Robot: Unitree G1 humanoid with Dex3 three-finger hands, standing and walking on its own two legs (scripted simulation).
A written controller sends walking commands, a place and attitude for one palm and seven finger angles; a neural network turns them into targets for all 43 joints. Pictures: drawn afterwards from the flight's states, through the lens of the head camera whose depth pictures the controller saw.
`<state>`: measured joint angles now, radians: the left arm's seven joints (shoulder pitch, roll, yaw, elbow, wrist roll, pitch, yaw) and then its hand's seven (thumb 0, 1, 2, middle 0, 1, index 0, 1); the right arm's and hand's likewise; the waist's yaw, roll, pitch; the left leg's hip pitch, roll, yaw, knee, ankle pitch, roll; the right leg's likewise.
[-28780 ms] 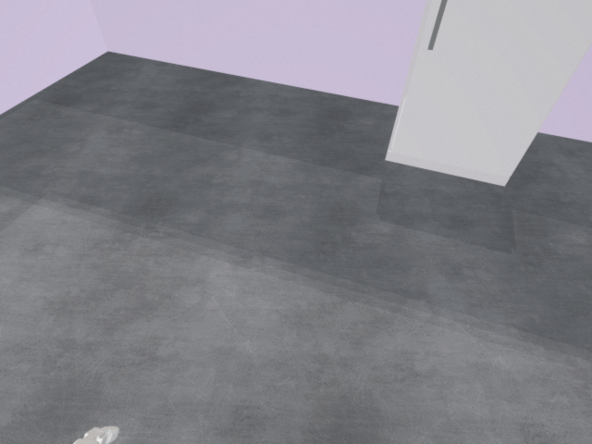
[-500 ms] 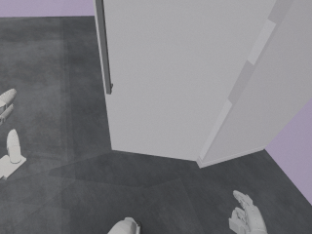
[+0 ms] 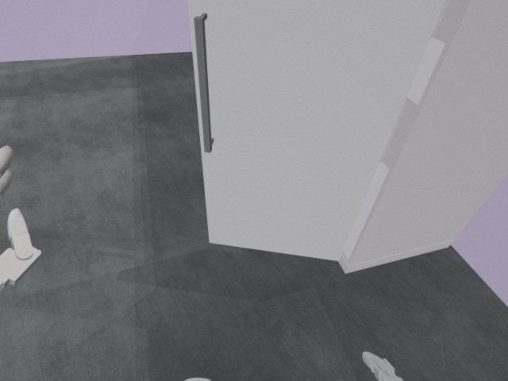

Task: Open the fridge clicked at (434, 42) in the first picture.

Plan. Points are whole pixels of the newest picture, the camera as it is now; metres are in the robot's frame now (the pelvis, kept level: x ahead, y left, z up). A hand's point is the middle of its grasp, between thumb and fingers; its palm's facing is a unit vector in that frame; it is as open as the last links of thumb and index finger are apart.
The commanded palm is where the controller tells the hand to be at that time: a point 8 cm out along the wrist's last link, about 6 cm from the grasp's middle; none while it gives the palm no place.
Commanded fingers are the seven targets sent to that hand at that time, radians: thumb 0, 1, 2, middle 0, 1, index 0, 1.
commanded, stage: stop stepping back and stand still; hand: left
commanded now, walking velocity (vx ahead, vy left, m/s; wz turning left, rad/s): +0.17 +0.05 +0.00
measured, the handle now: (206, 91) +0.83 +0.20 +0.08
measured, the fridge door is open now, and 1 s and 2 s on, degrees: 66 66 66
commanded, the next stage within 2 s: let the arm hang, fingers relaxed in 0.88 s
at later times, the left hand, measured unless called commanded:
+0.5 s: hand (26, 241) +0.21 +0.29 +0.18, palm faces +0.49 -0.74 -0.46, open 7.4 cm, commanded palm +0.16 +0.32 +0.18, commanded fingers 0.00 0.90 0.90 -0.20 -0.30 -0.20 -0.30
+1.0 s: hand (33, 237) +0.24 +0.31 +0.15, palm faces +0.42 -0.77 -0.48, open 7.4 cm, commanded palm none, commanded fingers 0.00 0.90 0.90 -0.20 -0.30 -0.20 -0.30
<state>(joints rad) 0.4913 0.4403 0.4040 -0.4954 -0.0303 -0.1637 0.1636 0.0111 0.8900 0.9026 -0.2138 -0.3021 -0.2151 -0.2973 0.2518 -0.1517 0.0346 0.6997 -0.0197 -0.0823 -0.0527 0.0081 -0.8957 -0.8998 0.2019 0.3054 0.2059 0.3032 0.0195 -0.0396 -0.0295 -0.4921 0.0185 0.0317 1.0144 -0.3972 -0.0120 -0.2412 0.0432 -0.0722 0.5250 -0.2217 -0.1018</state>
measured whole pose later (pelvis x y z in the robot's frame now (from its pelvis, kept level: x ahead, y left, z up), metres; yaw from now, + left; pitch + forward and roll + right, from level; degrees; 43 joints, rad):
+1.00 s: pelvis +0.04 +0.04 +0.01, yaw +1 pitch +1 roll -1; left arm 0.53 0.42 0.38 -0.40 -0.04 -0.17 0.15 0.01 0.89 0.90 -0.21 -0.30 -0.21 -0.30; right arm 0.17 -0.22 0.00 0.63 0.01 -0.09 -0.06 0.01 -0.90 -0.90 0.20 0.30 0.20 0.30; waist 0.01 0.02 -0.01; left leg -0.25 0.02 0.05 0.50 -0.26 0.01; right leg -0.23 0.03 -0.04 0.46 -0.24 -0.02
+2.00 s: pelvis +0.04 +0.06 +0.01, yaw +0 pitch +0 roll +0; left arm 0.12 0.25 0.00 1.11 0.02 -0.01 0.01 0.00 0.91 0.90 -0.20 -0.30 -0.20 -0.29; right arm 0.15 -0.25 -0.01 1.13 -0.02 0.00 -0.01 0.00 -0.90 -0.90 0.20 0.30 0.20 0.30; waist -0.01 0.00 0.04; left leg -0.16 -0.03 0.08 0.35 -0.19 0.05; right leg -0.17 -0.01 0.00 0.37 -0.19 0.01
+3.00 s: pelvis +0.08 +0.05 +0.02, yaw +0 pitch +0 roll +0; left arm 0.09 0.31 0.00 1.13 0.01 -0.01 0.01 0.00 0.91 0.90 -0.20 -0.30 -0.21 -0.29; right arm 0.11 -0.30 0.00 1.14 -0.02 0.00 -0.01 0.00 -0.90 -0.90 0.20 0.30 0.20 0.30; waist -0.01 -0.01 0.04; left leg -0.07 -0.01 0.07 0.26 -0.20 0.02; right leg -0.08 0.01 -0.02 0.28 -0.21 -0.01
